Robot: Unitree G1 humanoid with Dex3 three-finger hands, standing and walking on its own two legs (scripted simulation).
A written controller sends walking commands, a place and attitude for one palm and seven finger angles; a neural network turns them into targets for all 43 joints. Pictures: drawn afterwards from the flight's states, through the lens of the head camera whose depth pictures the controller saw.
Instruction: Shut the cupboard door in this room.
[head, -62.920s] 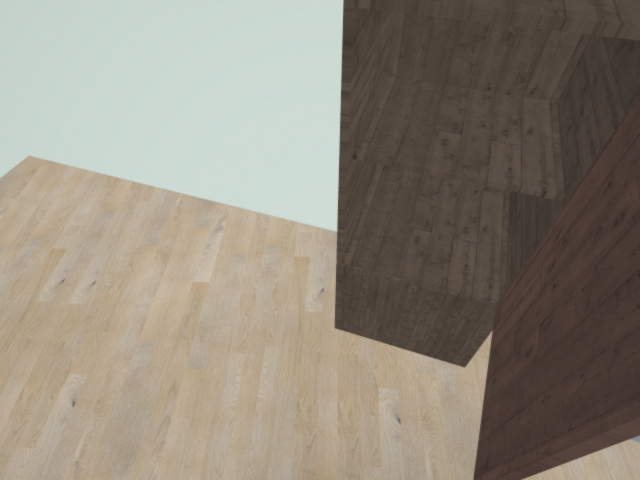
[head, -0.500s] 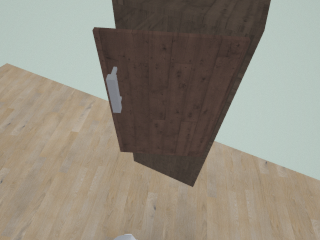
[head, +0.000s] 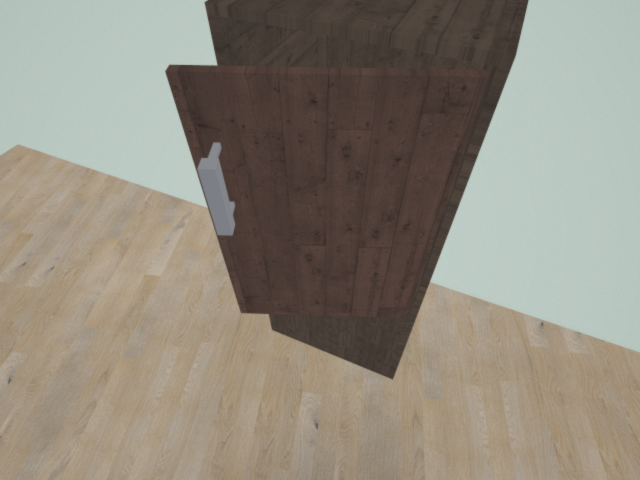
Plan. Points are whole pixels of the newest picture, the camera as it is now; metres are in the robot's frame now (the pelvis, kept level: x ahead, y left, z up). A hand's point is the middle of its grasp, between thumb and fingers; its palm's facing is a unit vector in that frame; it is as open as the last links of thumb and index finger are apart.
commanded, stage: come to a stop and stand still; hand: left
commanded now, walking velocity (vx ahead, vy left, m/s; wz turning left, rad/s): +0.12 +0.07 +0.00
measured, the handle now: (221, 189) +0.49 +0.18 +0.08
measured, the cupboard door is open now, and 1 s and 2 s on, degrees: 21 21 21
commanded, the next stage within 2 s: look again from close up in 0.72 s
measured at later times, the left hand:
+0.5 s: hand out of the picture +0.01 +0.22 -0.17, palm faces +0.00 -0.98 -0.20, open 7.3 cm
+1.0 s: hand out of the picture -0.01 +0.23 -0.18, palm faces -0.03 -0.99 -0.16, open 7.4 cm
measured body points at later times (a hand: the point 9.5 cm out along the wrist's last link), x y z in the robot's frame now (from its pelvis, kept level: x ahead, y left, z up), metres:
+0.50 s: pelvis +0.00 +0.05 +0.00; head +0.00 +0.05 +0.45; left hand +0.01 +0.27 -0.16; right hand -0.02 -0.15 -0.17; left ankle +0.03 +0.12 -0.73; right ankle -0.04 -0.07 -0.73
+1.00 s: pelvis +0.01 +0.06 +0.01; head +0.03 +0.08 +0.45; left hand -0.01 +0.29 -0.16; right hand +0.03 -0.17 -0.14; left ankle +0.03 +0.12 -0.73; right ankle -0.04 -0.07 -0.73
